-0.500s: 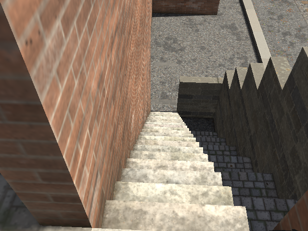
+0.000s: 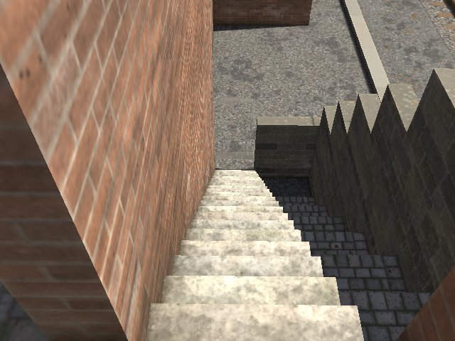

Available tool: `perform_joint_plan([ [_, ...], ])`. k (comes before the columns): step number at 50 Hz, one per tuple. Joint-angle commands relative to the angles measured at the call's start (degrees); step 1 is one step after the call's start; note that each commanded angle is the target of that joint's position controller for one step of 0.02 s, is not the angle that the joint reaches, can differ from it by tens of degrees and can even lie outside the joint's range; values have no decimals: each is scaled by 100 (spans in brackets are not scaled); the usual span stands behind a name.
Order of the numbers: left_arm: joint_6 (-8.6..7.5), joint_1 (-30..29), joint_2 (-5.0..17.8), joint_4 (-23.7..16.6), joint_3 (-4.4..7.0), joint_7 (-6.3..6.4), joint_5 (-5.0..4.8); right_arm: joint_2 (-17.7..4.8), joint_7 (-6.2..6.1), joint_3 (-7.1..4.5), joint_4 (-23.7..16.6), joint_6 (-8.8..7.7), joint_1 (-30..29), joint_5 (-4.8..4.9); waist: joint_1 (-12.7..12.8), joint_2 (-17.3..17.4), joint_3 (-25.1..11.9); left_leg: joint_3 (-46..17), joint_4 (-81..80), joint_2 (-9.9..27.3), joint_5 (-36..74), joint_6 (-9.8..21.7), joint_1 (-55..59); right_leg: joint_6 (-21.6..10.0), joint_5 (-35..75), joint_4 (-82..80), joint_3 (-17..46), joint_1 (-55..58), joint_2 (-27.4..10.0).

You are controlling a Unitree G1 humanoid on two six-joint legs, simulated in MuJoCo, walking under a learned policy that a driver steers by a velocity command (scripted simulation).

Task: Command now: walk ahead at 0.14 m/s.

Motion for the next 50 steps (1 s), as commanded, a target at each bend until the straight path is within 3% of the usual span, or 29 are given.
perform_joint_plan([
  [1,-43,-620,930,-496,277,125,160,-1311,-223,-480,-255,-97,342,-177,-323,431,234,-1333,-1577,838,-1794,1005,-258,-244,-956,-148,213,-492,34],
  [2,-85,-907,739,-663,211,167,121,-1149,-262,-437,-200,-124,512,-235,-536,656,418,-2077,-2002,1361,-1896,1435,217,-202,-768,238,172,-1146,170],
  [4,-217,-748,474,-739,121,242,121,-722,-378,-292,-98,-146,477,-145,-445,883,466,-2705,-2316,2052,-1563,1736,661,-388,-540,475,386,-1478,70],
  [8,-386,-17,640,-448,209,264,142,-887,-304,-227,-69,74,-301,-256,197,384,161,-1034,-1708,1069,-852,1097,-852,-715,482,-720,35,1442,362],
  [9,-396,666,897,-287,310,333,233,-659,-250,-162,-174,80,-275,-360,421,-216,-118,-351,-554,485,-471,731,-1399,-1097,159,-833,779,2137,-113],
  [10,-391,1911,1195,-19,391,415,299,-373,-116,-76,-355,30,-581,-482,956,-1256,-527,71,1528,-319,-615,151,-2808,-2007,471,-1693,3027,3494,-1189],
  [11,-438,2727,1123,129,354,408,414,-22,-23,25,-352,-113,-663,-441,1253,-1089,-213,-732,2891,-323,-1266,228,-4007,-2315,784,-2238,3975,3819,-1873],
  [12,-446,2367,926,145,306,361,449,35,-56,28,-170,-232,-468,-317,842,-650,217,-1005,3729,32,-902,352,-4295,-2054,583,-2252,3493,3319,-2033],
  [14,-373,1504,274,-48,77,286,381,-237,-141,-52,46,-235,-198,-502,319,-362,86,-759,3932,333,-98,450,-3899,-1700,585,-2386,2499,2470,-1557],
  [16,-290,1028,38,-197,-33,335,356,-85,-83,-2,102,-38,-131,-511,14,-406,30,-554,3733,456,399,351,-3200,-1479,1082,-2645,1762,1628,-1161],
  [18,-308,1196,215,-143,-16,318,395,132,33,91,133,80,-238,-381,63,-335,32,-245,3374,427,971,192,-3032,-1425,1362,-2757,1252,1256,-851],
  [20,-331,1255,252,-122,-17,282,425,351,55,246,106,87,-510,-396,138,-132,132,-24,2309,468,1458,63,-2812,-1378,2221,-2637,829,994,-618],
  [23,-263,1361,709,-196,123,55,310,240,49,330,122,1,-831,-351,271,-363,130,263,1247,336,1090,-7,-2278,-1526,3365,-2438,922,868,-762],
  [27,-147,1540,698,-179,196,-51,339,-9,-56,281,180,-179,-910,-359,301,-373,42,-11,236,231,1378,303,-2775,-1488,3620,-1989,1255,2058,-1166],
  [29,-49,1306,788,-289,207,-85,435,-149,-61,206,386,-196,-515,-298,35,-266,-212,505,81,-206,1756,462,-1394,-1322,4368,-1393,786,1429,-828],
  [30,-89,1462,804,-206,199,-85,416,-319,-68,63,565,-234,117,-163,-181,-123,-465,443,-55,-308,2210,641,-62,-993,4675,-383,424,725,-362],
  [31,-152,1705,330,-175,25,-93,430,-702,-131,-52,772,-258,1233,-216,-515,507,-1250,-572,-7,501,3755,1177,1862,-513,2549,1161,263,-517,195],
  [32,-266,2703,-358,-130,-160,-163,557,-951,-139,-99,951,-188,2568,-264,-504,1724,-2769,-2862,-376,1892,4442,2600,4259,-14,-1903,3759,441,-1823,896],
  [33,-301,2007,-51,-412,-38,-171,235,-945,-58,-176,1181,-230,2891,-521,-898,1097,-1973,-4299,-1284,2219,2804,2740,3668,3,-1933,5065,1150,-3317,968],
  [34,-304,1323,262,-483,27,-30,108,-721,-78,-192,909,-314,1651,-389,-614,287,-730,-3645,-1540,2286,2021,2364,2035,-23,-1152,5225,1285,-3541,352],
  [36,-182,1067,236,-510,-42,292,349,211,-131,146,759,-281,475,-191,-37,-133,-916,-2571,-1651,2051,3932,2130,285,158,-529,4787,1295,-2416,-292],
  [37,-134,1086,47,-547,-122,292,431,345,-151,207,743,-267,317,-226,207,-121,-861,-2055,-1644,1852,4939,1978,-168,228,-559,4322,1277,-1960,-451],
  [38,-103,1201,-52,-485,-158,211,372,436,-142,231,664,-267,-8,-258,390,-67,-838,-1578,-1625,1618,5252,1785,-533,321,-666,3784,1257,-1577,-568],
  [40,-43,1603,34,-140,-101,-31,253,103,-94,146,672,-348,-117,-217,503,195,-727,-739,-1639,1103,5099,1502,-1167,600,-349,2923,836,-817,-433],
  [42,76,1820,120,109,-49,-278,294,-261,52,93,752,-387,50,-218,560,-4,-556,-431,-1461,927,4975,1268,-1595,783,661,2169,558,-289,-268],
  [44,216,1790,-67,189,-88,-388,316,-429,223,102,824,-369,18,-194,568,331,-484,-240,-1255,763,4093,906,-1998,817,1156,2094,304,313,-117],
  [46,231,1705,4,215,-63,-379,198,-306,328,187,770,-317,-184,-153,507,496,-296,-448,-1081,854,3223,697,-1986,796,948,1722,310,404,-58],
  [49,131,1483,-81,263,-135,-182,6,82,543,327,956,-158,-134,93,321,381,-264,-1190,-760,1115,2261,608,-882,672,1315,124,607,135,-302],
  [50,139,1293,-5,194,-144,-75,-19,72,566,256,1045,-104,55,149,106,212,-345,-1247,-634,986,2094,504,-464,535,1491,-474,699,43,-289],
])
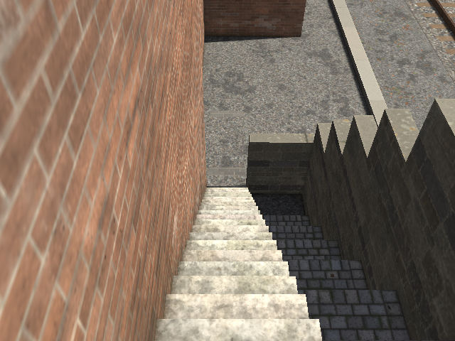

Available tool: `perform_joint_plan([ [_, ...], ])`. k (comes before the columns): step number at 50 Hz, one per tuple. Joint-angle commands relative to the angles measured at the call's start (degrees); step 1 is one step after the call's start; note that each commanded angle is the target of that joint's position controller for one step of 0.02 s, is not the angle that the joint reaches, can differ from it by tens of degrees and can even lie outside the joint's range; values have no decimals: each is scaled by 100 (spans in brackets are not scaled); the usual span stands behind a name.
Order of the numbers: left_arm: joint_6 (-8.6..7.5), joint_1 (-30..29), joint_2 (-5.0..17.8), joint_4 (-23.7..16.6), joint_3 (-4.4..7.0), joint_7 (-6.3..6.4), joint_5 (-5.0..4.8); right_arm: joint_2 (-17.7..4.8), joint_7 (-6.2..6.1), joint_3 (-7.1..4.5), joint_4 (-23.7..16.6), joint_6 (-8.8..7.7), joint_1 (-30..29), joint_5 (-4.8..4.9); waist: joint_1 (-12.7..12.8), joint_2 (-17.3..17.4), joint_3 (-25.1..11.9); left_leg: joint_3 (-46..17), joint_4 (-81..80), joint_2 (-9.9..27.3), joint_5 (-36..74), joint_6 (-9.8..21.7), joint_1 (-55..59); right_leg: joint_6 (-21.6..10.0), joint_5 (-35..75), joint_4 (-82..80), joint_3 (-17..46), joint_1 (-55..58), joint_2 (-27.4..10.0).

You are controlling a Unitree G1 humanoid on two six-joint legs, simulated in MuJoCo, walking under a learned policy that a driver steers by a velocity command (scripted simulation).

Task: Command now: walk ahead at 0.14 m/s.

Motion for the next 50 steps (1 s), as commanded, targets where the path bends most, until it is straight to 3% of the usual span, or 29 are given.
perform_joint_plan([
  [1,-13,141,555,-99,48,150,-127,-604,114,-189,-115,66,272,118,-270,306,-170,-1199,-765,1048,635,168,464,-222,497,-1264,18,551,68],
  [3,-15,-105,798,-143,207,315,-72,-1141,3,-427,31,69,451,-173,-514,279,136,-1116,-1168,1036,-1908,537,510,-427,-1636,-1219,-96,-205,371],
  [5,-139,-142,245,-278,54,543,-29,-1167,-156,-543,-173,49,-105,-320,-532,593,422,-1647,-1646,1559,-2541,1018,442,-525,-1437,-906,-107,-433,422],
  [8,-341,337,-189,-384,-109,766,68,-771,-279,-489,-354,68,-761,-183,-228,573,132,-1692,-1342,1741,-1599,1269,159,-561,-409,-704,-362,334,420],
  [12,-476,1117,866,-267,202,642,-90,-433,-297,-426,-549,70,-1006,-361,101,-931,84,327,1415,184,-837,107,-1050,-1865,339,-2030,1355,1567,-433],
  [14,-495,2207,694,-168,209,696,177,-245,-418,-432,-736,-92,-1421,-403,877,-697,146,-759,4102,85,-2062,84,-3149,-2571,1505,-1848,2602,2713,-1378],
  [17,-483,2160,407,9,164,600,197,-440,-340,-535,-505,-194,-525,-510,418,-192,-86,-998,5286,289,-1032,102,-4008,-2318,3050,-936,1762,2563,-1233],
  [19,-348,1691,-86,-14,-29,601,228,-159,-334,-411,-607,-97,-772,-514,350,-36,-82,-734,4651,641,-198,11,-3853,-2146,2586,-1089,1197,1829,-919],
  [22,-290,1902,-19,385,-57,600,325,180,-205,-237,-714,41,-1092,-501,324,-202,-40,-91,3482,825,370,-184,-2770,-2098,2548,-1085,694,438,-509],
  [23,-298,1569,148,320,-78,539,539,34,-119,-254,-312,-6,-126,-535,-88,-594,-48,-46,4484,678,1097,-88,-1512,-2034,2231,-825,640,-745,-494],
  [26,-479,59,520,-279,-74,502,296,-458,-219,-499,30,49,1518,-588,-1012,-81,-312,698,4034,8,664,35,1163,-1789,2201,294,-69,-2817,-21],
  [28,-479,-1550,1315,-1046,218,375,270,-615,-478,-720,420,-134,3574,-383,-2273,972,-658,821,2158,-424,246,273,2516,-1663,1956,4135,-283,-3304,388],
  [29,-417,-971,397,-1102,117,153,420,-1012,-614,-699,524,-217,3528,-415,-1602,1958,-380,-1560,628,546,1699,1181,2231,-1430,-1511,5841,-137,-3994,1051],
  [30,-463,11,-256,-1167,-8,68,301,-1077,-537,-521,62,-363,2668,-327,-564,710,-452,-3818,29,1786,3510,2093,1902,-1296,-1766,5816,760,-4142,895],
  [31,-508,201,84,-1113,90,109,162,-989,-423,-465,-24,-457,2159,-225,-340,86,-155,-4334,256,2379,3708,2463,1146,-956,-1599,6222,993,-4412,594],
  [32,-503,160,339,-1118,143,174,141,-300,-392,-255,-75,-499,1663,-321,-195,166,-187,-4511,364,2508,2643,2414,899,-694,-1270,5936,1165,-4925,264],
  [34,-293,483,65,-826,-88,369,507,757,-484,114,-213,-405,365,-457,271,-414,133,-3353,907,1822,1351,1679,-840,-444,213,3687,1264,-4129,-346],
  [37,-320,783,164,-513,-18,31,639,59,-773,32,-19,-500,1181,-417,126,288,9,-769,2307,268,-1352,1003,-3350,-387,3632,2280,-43,-862,146],
  [38,-306,454,197,-574,-46,-43,430,-134,-880,-3,-160,-565,1114,-422,-103,-231,201,117,2424,-143,-1976,496,-4208,-349,5264,608,-332,633,134],
  [39,-193,-108,40,-772,-44,-132,342,-709,-832,-124,-29,-568,1276,-414,-285,103,385,156,2301,-37,-2409,443,-4443,-206,5026,359,-642,1500,418],
  [41,87,-1096,257,-1290,0,-164,368,-825,-718,-126,489,-381,2214,-323,-766,271,964,-1215,2378,845,-3006,842,-2817,-296,2946,-1411,-266,585,214],
  [42,195,-820,484,-1166,124,-24,525,-853,-535,-151,424,-261,1941,-409,-556,429,1017,-2192,2657,1332,-2948,849,-1578,-655,3016,-2314,374,168,-357],
  [43,100,1017,400,-556,103,83,784,-809,-274,-132,302,-258,1415,-609,145,691,403,-2129,3943,1308,-2255,826,-2227,-801,4520,-781,78,1926,-290],
  [44,48,2749,926,-14,380,151,723,-679,-95,-142,297,-249,1024,-508,948,-193,116,-1504,5349,945,-991,525,-2081,-998,4195,-1552,-200,2814,-114],
  [45,-18,2761,1719,116,654,106,450,-38,56,-108,712,-159,2681,-304,429,-1882,-775,-906,8072,-183,-2135,188,-3417,-2110,6385,-989,631,4410,-791],
  [46,-52,2570,1669,144,630,43,440,-220,123,-132,511,-109,2599,-228,371,-1194,-1270,-941,9023,-355,-2517,294,-4737,-2365,5848,-277,1151,5071,-1321],
  [48,-148,2412,1557,429,581,49,623,-201,44,-133,44,-108,2182,-68,4,-333,-495,-1301,8960,-67,-1337,296,-5538,-2140,5311,-360,1129,3666,-1500],
  [49,-118,1453,1165,146,583,237,-606,-787,-887,-492,-447,265,681,122,-245,-780,-619,-552,8365,103,-1846,-3,-5163,-2451,2771,-957,2218,3160,-1803],
  [50,-220,1092,663,56,350,267,-563,-681,-1189,-466,-687,459,74,137,-438,-248,47,-1162,7014,346,-304,-242,-5400,-2238,1044,-1103,2137,2032,-1548],
])
Over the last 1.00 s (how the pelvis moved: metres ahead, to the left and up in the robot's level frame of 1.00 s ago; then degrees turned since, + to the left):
0.30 -0.02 0.00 -1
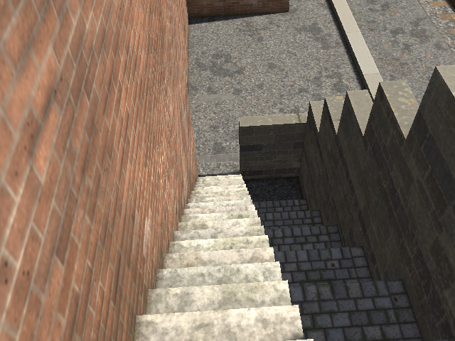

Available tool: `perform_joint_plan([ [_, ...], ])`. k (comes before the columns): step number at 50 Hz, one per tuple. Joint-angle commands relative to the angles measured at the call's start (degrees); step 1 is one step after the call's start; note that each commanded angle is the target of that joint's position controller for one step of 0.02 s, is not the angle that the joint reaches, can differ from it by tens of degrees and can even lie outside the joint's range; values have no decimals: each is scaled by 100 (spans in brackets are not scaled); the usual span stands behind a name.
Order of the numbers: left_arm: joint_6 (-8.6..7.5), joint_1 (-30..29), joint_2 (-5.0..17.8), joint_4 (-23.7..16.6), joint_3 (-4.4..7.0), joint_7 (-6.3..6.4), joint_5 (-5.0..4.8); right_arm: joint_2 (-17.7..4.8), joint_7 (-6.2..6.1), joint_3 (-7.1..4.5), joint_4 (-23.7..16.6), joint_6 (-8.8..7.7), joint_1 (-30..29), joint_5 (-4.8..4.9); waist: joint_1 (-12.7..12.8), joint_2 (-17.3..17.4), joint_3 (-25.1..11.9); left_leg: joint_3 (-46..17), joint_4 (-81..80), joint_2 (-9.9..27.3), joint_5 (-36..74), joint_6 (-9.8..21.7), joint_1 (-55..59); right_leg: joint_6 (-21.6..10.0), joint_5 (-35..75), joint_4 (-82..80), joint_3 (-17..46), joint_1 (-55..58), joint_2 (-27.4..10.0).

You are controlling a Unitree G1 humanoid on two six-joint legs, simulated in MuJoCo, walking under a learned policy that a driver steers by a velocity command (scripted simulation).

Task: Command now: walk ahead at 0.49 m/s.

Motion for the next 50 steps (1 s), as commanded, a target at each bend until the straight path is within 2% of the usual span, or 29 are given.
perform_joint_plan([
  [1,-166,412,287,-79,-32,137,-542,-490,-791,-262,-933,411,-1175,273,19,-553,110,-81,-1319,330,1608,-446,-2297,-1141,1019,-919,2655,1078,-1889],
  [4,-294,37,217,-302,-252,252,-351,368,-515,-20,-874,624,-1249,254,-425,-67,363,86,-3742,482,3674,-819,-350,-840,-788,-1303,2384,-1048,-1377],
  [6,-335,-95,711,-455,-131,146,-245,50,-468,-174,-466,648,-825,187,-451,-483,86,147,-3666,322,4230,-705,581,-723,-1336,-1254,2481,-1237,-1225],
  [9,-473,835,633,-262,-78,156,-374,-416,-484,-370,-1064,479,-2391,307,379,-505,864,-618,-4826,91,4800,-568,-1485,-977,-2578,-505,2931,362,-1149],
  [14,-425,1609,808,-154,55,226,29,-612,-381,-598,-957,481,-2727,-139,626,-242,706,-932,-6115,-11,4938,-527,-1037,-1228,-1854,1,3142,1130,-1094],
  [18,-459,697,502,-227,3,373,34,-385,-194,-530,-782,108,-2838,137,546,25,835,-119,-7658,296,6732,-382,1569,-844,-914,1014,1704,-668,-897],
  [19,-385,610,446,51,-210,172,945,-10,289,-117,-409,125,-1069,-967,-110,-605,1948,-25,-6099,849,7084,-54,2113,-911,-1807,1656,1898,-2609,-1337],
  [21,-362,303,774,-156,-65,141,790,-563,412,-257,-245,109,-636,-807,84,374,1192,602,-6773,565,5906,-161,2591,-702,-1849,2244,1496,-2040,-1053],
  [22,-351,272,1022,17,-45,147,717,-607,409,-279,-414,131,-699,-730,17,-7,999,607,-7244,691,5319,-148,2998,-577,-1546,2679,1713,-1641,-1276],
  [23,-266,542,971,205,-16,227,394,-690,392,-298,-754,163,-1555,-614,389,193,831,643,-9717,813,3967,-67,2568,-478,-1773,3193,1631,-246,-1072],
  [24,-211,1166,1314,564,37,218,435,-482,435,-211,-604,109,-941,-571,298,185,463,1113,-10165,554,4461,-3,3537,-449,-1367,4020,1418,29,-841],
  [25,-202,1637,1363,968,81,18,790,-852,361,-441,289,-43,1298,-516,-156,744,-63,1565,-8912,189,5582,184,5563,8,-679,6307,555,-764,-125],
  [26,-148,1771,728,1017,16,-259,555,-1227,376,-555,7,-71,1382,-488,-136,1315,-775,327,-8448,746,5396,957,6298,-12,-1518,8287,954,-2176,286],
  [27,-127,1472,721,460,147,-248,432,-1581,428,-598,-176,-108,1505,-356,90,1657,-1399,-715,-7446,1183,7300,1649,7573,316,-2118,9263,544,-3789,584],
  [29,-311,-349,528,-549,-151,-103,118,-1167,459,-502,-92,-304,1221,-503,-96,333,-658,-2005,-8091,2305,5099,1951,7033,438,-1114,8527,603,-6216,-59],
  [30,-358,-658,376,-709,-237,123,72,-528,481,-266,62,-318,1022,-507,108,61,-166,-3046,-8471,2908,3439,2124,5536,403,-652,8060,1183,-6396,-711],
  [31,-393,-401,511,-687,-274,279,97,-81,523,-151,50,-345,778,-550,493,-397,167,-2885,-8636,2972,3901,2114,4374,336,-465,7527,1284,-5912,-998],
  [32,-293,44,240,-417,-408,300,298,891,396,132,143,-421,579,-652,693,-687,351,-2015,-8537,2521,4265,1666,3363,328,1406,5267,1673,-5584,-1470],
  [33,-256,729,373,212,-325,233,384,842,284,147,-135,-450,187,-363,753,-777,664,-1097,-8530,1717,3994,1619,1609,508,2637,3554,1316,-4118,-1317],
  [35,-179,448,289,460,-328,-69,567,-268,150,-47,-215,-543,314,-401,698,236,97,-247,-8039,625,2797,1282,-326,496,3353,4129,304,-1335,-666],
  [37,-246,-314,532,133,-277,-62,684,-148,-48,6,-12,-675,983,-455,305,155,-13,-663,-7450,804,2637,1150,1331,359,3871,2850,713,-2567,-733],
  [39,-272,-593,604,189,-287,106,400,20,-118,97,-373,-639,769,-246,195,-96,-77,-80,-6722,499,1340,670,625,359,5789,556,461,-904,-697],
  [41,-172,-810,769,106,-228,109,345,-214,-46,49,-332,-440,1159,-82,9,234,515,-799,-6633,858,852,900,1025,468,4516,240,427,-1169,-573],
  [45,-149,-1288,602,-217,-227,40,395,112,13,70,-46,-268,1690,-190,-410,449,535,-1913,-5678,922,2572,989,3044,354,3374,-629,551,-1896,-544],
  [46,-162,-1724,710,-320,-206,73,184,262,-25,-20,-137,-243,1441,-142,-600,15,773,-1774,-5408,717,2802,714,3628,251,2722,-2026,904,-2240,-688],
  [47,-162,-620,582,-100,-202,17,311,-144,105,-69,-233,-218,1064,-310,-130,486,236,-1643,-4844,681,3897,853,2623,288,2577,-1134,395,-204,-342],
  [48,-207,1614,806,680,-73,31,272,-136,421,-69,-300,-211,139,-499,845,166,128,-1383,-3345,496,3952,845,1084,220,3045,-1071,463,2176,-323],
  [49,-221,2719,1309,882,200,74,-2,-343,586,-153,-296,-217,93,-276,1552,-1212,360,-900,-1734,19,3577,524,354,-57,2882,-3073,337,3274,-363],
  [50,-105,3588,1851,1179,390,15,31,-289,813,-246,-196,-244,662,-302,1283,-2115,-1255,-170,1502,-970,-972,15,-1397,-1404,6879,-262,1233,6233,-1625],
])
Over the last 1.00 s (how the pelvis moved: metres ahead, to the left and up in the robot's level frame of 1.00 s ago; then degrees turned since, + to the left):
0.25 -0.11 -0.22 1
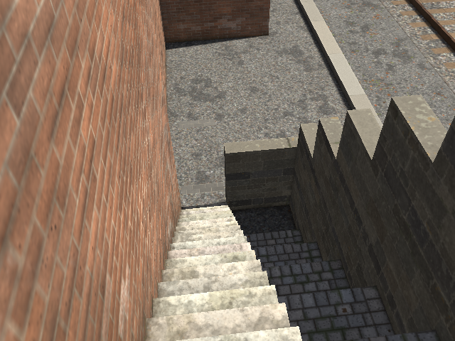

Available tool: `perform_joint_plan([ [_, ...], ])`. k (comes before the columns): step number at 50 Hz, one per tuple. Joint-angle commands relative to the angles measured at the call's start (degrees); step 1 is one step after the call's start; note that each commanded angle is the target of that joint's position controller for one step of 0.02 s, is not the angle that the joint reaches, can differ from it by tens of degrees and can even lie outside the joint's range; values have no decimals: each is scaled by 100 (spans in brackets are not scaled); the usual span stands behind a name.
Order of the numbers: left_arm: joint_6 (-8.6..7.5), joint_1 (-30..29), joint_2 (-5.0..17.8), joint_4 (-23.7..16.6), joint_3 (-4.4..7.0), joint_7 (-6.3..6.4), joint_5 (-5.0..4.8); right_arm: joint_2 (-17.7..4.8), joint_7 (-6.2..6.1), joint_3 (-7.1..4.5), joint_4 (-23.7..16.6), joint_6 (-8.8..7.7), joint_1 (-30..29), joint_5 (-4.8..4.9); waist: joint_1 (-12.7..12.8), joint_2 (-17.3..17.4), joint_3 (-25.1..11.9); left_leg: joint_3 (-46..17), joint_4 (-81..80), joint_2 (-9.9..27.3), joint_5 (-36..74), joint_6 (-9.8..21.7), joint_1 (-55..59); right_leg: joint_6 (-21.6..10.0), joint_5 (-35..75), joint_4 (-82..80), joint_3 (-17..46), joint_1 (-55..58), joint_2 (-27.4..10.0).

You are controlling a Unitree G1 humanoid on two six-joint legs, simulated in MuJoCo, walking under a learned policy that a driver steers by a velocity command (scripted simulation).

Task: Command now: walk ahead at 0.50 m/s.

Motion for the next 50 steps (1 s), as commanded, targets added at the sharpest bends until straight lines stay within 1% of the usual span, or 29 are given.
perform_joint_plan([
  [1,116,3550,1768,776,644,-80,150,-862,443,-341,-764,-135,-390,209,1231,-410,-705,-880,3180,-8,235,-224,-5383,-1767,5475,2010,1209,5516,-1554],
  [2,130,2911,1648,698,746,49,424,-467,358,-215,-1131,-160,-575,196,1340,129,-373,-1580,2449,555,1270,-258,-6234,-1951,2546,1588,1895,4862,-2053],
  [3,186,2435,1351,802,591,104,384,-138,246,-100,-1097,-12,-510,86,896,467,683,-1746,2080,961,2458,25,-6296,-1927,-348,887,2484,2731,-2025],
  [5,49,1598,-365,849,-15,272,242,256,219,46,-775,253,134,-216,39,689,1359,-1407,-400,1689,4584,301,-4629,-1398,-953,663,1320,-868,-1160],
  [6,-101,1487,-581,844,-114,341,61,226,330,29,-650,321,114,-150,29,787,1317,-905,-1633,1626,6184,204,-3448,-1443,-1188,680,862,-2409,-781],
  [11,-633,747,297,475,-414,602,297,-568,328,-63,-1009,243,-1600,-536,173,357,115,-540,-4309,1530,9452,-251,-157,-1072,-2574,2003,190,-3874,68],
  [16,-238,1275,994,202,-190,480,-205,-1026,185,-24,-1362,193,-2245,-519,925,298,860,-585,-7495,1452,5881,-747,-1066,-952,-2937,3545,1395,-900,-429],
  [17,-91,1630,1043,271,-175,445,-129,-1003,148,4,-1512,174,-2615,-421,1134,201,735,-542,-8194,1421,5747,-626,-649,-972,-2539,3784,1800,-412,-433],
  [18,-10,1122,1494,140,-69,202,353,-1143,80,-91,-909,102,-627,-588,214,202,341,-80,-6825,1187,6768,-499,1461,-882,-1754,5233,1577,-1480,-418],
  [19,115,1358,1129,252,-43,89,93,-1365,-28,-271,-329,12,446,-261,-50,1304,368,-322,-9607,1445,7279,-339,2152,-492,-2802,6590,1217,-1186,-12],
  [20,222,2203,951,517,-15,-208,183,-1693,-157,-492,-41,-50,1326,-392,-285,2058,166,-365,-8692,1700,7194,119,3980,-148,-3623,9313,572,-2523,838],
  [22,47,2050,231,-335,-67,-454,-134,-2505,-85,-733,-20,-135,1431,-348,332,1956,-1337,-1792,-5780,2964,10448,1245,6206,42,-3866,11070,-327,-6156,733],
  [24,-42,-18,-67,-1225,-252,-208,-225,-1429,-154,-450,26,-107,795,-182,-105,618,132,-3658,-6816,3764,4750,1664,4228,209,-3005,9489,421,-7709,-193],
  [25,-21,-13,-351,-1151,-380,-104,-155,-66,-248,-88,117,-215,351,-367,257,-391,595,-2409,-6598,3079,4450,974,3083,89,-962,6723,837,-7617,-826],
  [26,10,403,-91,-840,-289,-35,-36,143,-251,-26,178,-218,358,-437,535,234,1055,-2621,-6785,3129,5533,1157,1129,95,-528,6230,720,-6377,-929],
  [29,68,618,223,-366,-147,-341,440,-597,-458,-68,-671,-626,-1118,-65,945,592,333,-537,-6388,1173,4753,433,-2972,132,2738,4712,-62,-1546,-233],
  [31,66,373,544,-390,-52,-334,64,-1007,-596,-150,-920,-641,-1106,13,805,-100,24,-12,-5220,873,3567,-359,-2902,-52,4328,3018,-242,-783,34],
  [35,13,-564,542,-575,10,-182,-74,-1375,-551,-247,-832,-283,157,392,56,443,896,-1649,-4042,1719,3940,-421,-256,199,1958,724,-40,-2181,88],
  [37,116,741,537,-92,96,-131,147,-1316,-344,-196,-755,-213,-291,262,593,1330,657,-2283,-3252,1752,5571,-253,-134,154,2150,1053,-196,-1323,125],
  [38,124,66,699,-169,138,-22,-108,-826,-334,-158,-819,-124,-89,507,213,325,845,-2433,-2843,1403,5655,-472,855,79,1485,-1642,-57,-1720,-27],
  [39,24,542,757,114,214,-19,-321,-1201,-222,-222,-864,-47,-54,528,301,196,493,-2300,-2263,1310,6794,-313,617,12,2162,-1724,-735,-108,261],
  [40,9,3445,885,843,399,13,22,-1699,172,-329,-849,-29,-721,-28,1599,185,-279,-2093,-107,1189,6103,-442,-1953,-335,2425,592,-748,3263,304],
  [41,113,3680,1360,903,558,-125,-135,-584,402,-147,-616,-97,764,-42,903,-1988,-2109,-940,3416,333,-489,-1210,-3953,-2312,7656,1868,900,6122,-1651],
  [42,150,2608,1466,179,629,-201,109,-1146,262,-275,-1241,-9,66,327,1260,-570,-1972,-1032,4099,286,-780,-1176,-5467,-2719,8563,2052,1633,5969,-2401],
  [43,107,1742,1322,-114,623,-123,395,-1060,34,-291,-1549,98,-774,378,1278,518,-1094,-1418,2466,506,241,-1011,-6021,-2285,5586,1726,1795,4780,-2230],
  [44,149,302,1243,-539,450,-140,290,-885,-39,-172,-1466,191,-514,328,525,1008,-429,-1724,1784,961,1611,-884,-5085,-1801,3248,1200,1767,2253,-1878],
  [45,160,-376,1059,-506,250,-184,-50,-618,51,-122,-1043,321,262,321,-316,984,314,-1401,1422,1135,2657,-944,-3468,-1558,2197,607,1127,-391,-1376],
  [47,65,418,41,-102,-20,146,-65,-241,157,12,-943,294,576,80,-260,453,1117,-987,436,1515,4163,-839,-2480,-1398,313,233,502,-2929,-685],
  [50,-257,326,544,-104,-106,323,-174,-431,308,-54,-1000,350,-181,31,-51,925,237,-572,-2764,1677,6489,-1033,-1016,-944,-869,842,72,-3199,-44],
])
Over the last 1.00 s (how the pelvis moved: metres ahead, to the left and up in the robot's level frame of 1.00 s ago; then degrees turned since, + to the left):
0.44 0.08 -0.39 -2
